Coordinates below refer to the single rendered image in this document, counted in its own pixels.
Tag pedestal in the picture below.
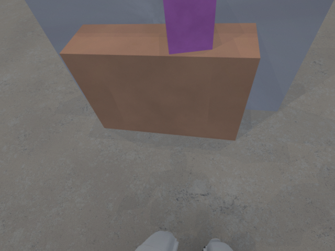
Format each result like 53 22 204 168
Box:
59 23 260 141

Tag robot left thigh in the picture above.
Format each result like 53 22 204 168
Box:
135 231 178 251

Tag right robot shin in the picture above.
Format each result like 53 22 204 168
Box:
208 238 220 244

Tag carton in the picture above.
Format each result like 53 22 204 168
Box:
163 0 216 54

